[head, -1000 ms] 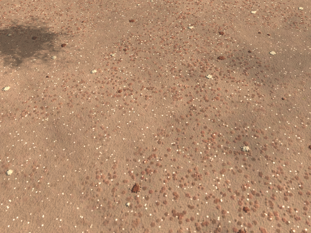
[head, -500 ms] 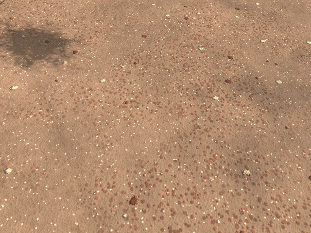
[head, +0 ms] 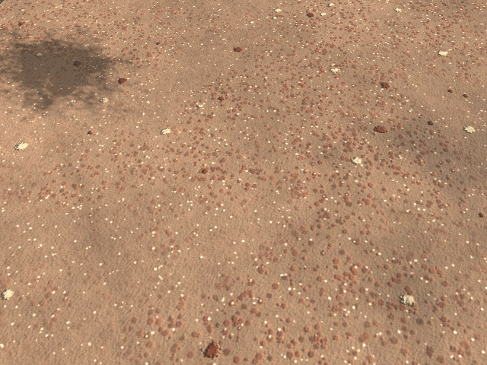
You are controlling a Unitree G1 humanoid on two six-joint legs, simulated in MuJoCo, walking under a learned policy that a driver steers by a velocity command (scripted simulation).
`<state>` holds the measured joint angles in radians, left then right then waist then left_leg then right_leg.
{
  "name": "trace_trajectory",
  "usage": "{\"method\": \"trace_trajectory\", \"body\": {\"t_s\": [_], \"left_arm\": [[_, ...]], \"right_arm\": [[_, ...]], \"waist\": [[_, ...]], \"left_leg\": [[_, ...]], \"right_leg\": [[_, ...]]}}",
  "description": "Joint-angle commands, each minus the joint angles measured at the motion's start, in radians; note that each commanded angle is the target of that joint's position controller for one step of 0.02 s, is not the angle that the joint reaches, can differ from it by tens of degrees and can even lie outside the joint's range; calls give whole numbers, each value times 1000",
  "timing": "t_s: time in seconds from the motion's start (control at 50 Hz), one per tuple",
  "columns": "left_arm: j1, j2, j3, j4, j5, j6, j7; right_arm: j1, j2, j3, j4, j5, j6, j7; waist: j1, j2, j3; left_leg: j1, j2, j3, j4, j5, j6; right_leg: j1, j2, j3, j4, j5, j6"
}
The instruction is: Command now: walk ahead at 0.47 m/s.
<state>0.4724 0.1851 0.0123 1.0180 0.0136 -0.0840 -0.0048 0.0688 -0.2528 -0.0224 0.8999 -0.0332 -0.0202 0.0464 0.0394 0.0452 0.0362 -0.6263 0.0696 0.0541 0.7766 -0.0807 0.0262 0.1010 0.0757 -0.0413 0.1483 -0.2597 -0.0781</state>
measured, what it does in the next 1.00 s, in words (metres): walks ahead: left foot, then right foot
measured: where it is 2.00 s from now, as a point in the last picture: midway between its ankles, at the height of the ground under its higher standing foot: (273, 184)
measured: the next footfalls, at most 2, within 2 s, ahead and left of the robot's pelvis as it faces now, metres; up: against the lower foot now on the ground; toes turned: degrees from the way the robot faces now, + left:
left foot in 0.14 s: +0.27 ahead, +0.09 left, +0.00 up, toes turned +3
right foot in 0.70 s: +0.58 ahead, -0.07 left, +0.00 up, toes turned -4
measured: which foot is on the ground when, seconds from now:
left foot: up 0.00-0.12, down 0.14-0.72, up 0.74-1.00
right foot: down 0.00-0.16, up 0.18-0.68, down 0.70-1.00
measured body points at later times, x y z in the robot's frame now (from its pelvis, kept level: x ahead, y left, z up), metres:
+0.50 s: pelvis +0.28 +0.04 +0.00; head +0.30 +0.05 +0.45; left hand +0.42 +0.28 -0.13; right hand +0.23 -0.21 -0.14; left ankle +0.23 +0.09 -0.74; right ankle +0.42 -0.12 -0.68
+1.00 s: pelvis +0.57 -0.01 +0.00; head +0.58 -0.02 +0.45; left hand +0.53 +0.24 -0.14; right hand +0.67 -0.26 -0.14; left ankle +0.65 +0.15 -0.67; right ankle +0.54 -0.07 -0.74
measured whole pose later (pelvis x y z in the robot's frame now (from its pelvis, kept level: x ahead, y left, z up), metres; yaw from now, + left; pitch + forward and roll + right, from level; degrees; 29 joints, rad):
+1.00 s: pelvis +0.57 -0.01 +0.00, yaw +0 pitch +0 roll -1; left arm 0.40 0.20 0.04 1.05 0.01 -0.09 0.00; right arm 0.17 -0.23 -0.05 0.94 -0.04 -0.03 0.03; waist 0.02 0.04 0.04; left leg -0.60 0.11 -0.01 0.97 -0.16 0.03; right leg -0.07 0.08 -0.09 0.25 -0.18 -0.10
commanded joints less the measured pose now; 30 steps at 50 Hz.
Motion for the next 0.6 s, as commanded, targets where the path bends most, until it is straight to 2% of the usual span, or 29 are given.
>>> {"method": "trace_trajectory", "body": {"t_s": [0.02, 0.06, 0.08, 0.1, 0.12, 0.14, 0.16, 0.18, 0.2, 0.22, 0.24, 0.28, 0.3, 0.34, 0.4, 0.5, 0.56, 0.6], "left_arm": [[51, 158, 29, -7, 1, -12, 9], [36, 165, 30, 3, 2, -12, 12], [16, 172, 31, 4, 3, -12, 14], [-1, 182, 34, 5, 5, -11, 17], [-14, 191, 37, 5, 9, -5, 18], [-26, 193, 37, 3, 5, 1, 17], [-6, 154, 26, -21, 0, 2, 14], [120, 47, 11, -28, -24, 5, 1], [33, 156, 37, -27, -1, 8, 7], [-53, 164, 43, -57, -2, 1, 3], [-94, 147, 40, -64, -2, -5, 1], [-83, 114, 36, -57, 19, 16, -10], [-78, 99, 35, -55, 21, 27, -16], [-113, 89, 34, -67, 25, 41, -25], [-252, 99, 34, -114, 25, 51, -30], [-439, 80, 20, -178, 11, 44, -31], [-519, 80, 13, -207, 9, 41, -28], [-550, 88, 14, -225, 10, 35, -26]], "right_arm": [[-172, -39, 3, -111, 7, -17, -3], [-160, -52, -1, -119, 8, -21, -10], [-125, -61, -6, -112, 8, -25, -15], [-53, -76, -14, -92, 8, -29, -23], [72, -97, -27, -52, 8, -35, -32], [240, -119, -41, 2, 2, -44, -42], [402, -195, -64, 33, -23, -49, -55], [405, -264, -81, 33, -32, -43, -51], [318, -214, -76, 24, 13, -37, -40], [212, -156, -61, 7, 22, -40, -39], [171, -101, -48, 6, 18, -50, -34], [167, -51, -31, 33, 18, -65, -40], [191, -47, -28, 46, 18, -74, -41], [241, -67, -31, 71, 24, -87, -42], [301, -82, -32, 92, 26, -87, -43], [389, -71, -22, 118, 25, -82, -46], [443, -73, -19, 139, 19, -78, -54], [459, -78, -20, 151, 11, -73, -60]], "waist": [[11, -129, 105], [-9, -127, 98], [-32, -129, 76], [-64, -139, 33], [-114, -139, -38], [-183, -117, -125], [-221, -22, -241], [-130, 199, -328], [-128, 39, -248], [-89, 15, -99], [-69, -29, -34], [-14, -7, -8], [-5, 2, -12], [1, -3, 2], [-23, -7, 47], [-74, 2, 63], [-102, 13, 67], [-104, 17, 72]], "left_leg": [[3, -36, 49, -137, 47, 17], [57, -52, 51, -188, 32, 52], [113, -71, 55, -205, 5, 72], [194, -98, 59, -212, -35, 91], [315, -128, 61, -234, -67, 112], [525, -121, 50, -295, -37, 135], [769, 92, -185, -312, -196, 180], [974, 356, -720, -442, -299, 320], [876, 307, -755, -521, -382, 296], [723, 278, -572, -543, -352, 266], [604, 232, -463, -579, -220, 244], [475, 155, -310, -614, -66, 194], [457, 146, -275, -623, -8, 192], [451, 131, -222, -646, 55, 196], [483, 110, -174, -683, 82, 188], [562, 78, -104, -666, 259, 151], [658, 98, -96, -639, 341, 154], [731, 125, -99, -606, 408, 164]], "right_leg": [[-72, -263, 95, -38, 512, -105], [-31, -285, 87, -7, 628, -98], [-10, -290, 74, 44, 762, -89], [13, -290, 63, 132, 914, -76], [24, -280, 52, 283, 1007, -62], [-52, -249, 25, 488, 935, -45], [-253, -199, -5, 788, 583, -35], [-615, 7, 1, 1148, -242, 3], [-699, -36, 129, 1210, -212, -23], [-724, -89, 117, 1174, -106, -29], [-689, -123, 108, 1121, -45, -28], [-591, -161, 101, 1035, -13, -9], [-569, -163, 93, 1013, -10, 1], [-603, -175, 69, 970, 12, 20], [-724, -200, 36, 868, 118, 49], [-744, -172, -19, 612, 256, 65], [-744, -144, -41, 510, 267, 49], [-748, -130, -42, 465, 229, 28]]}}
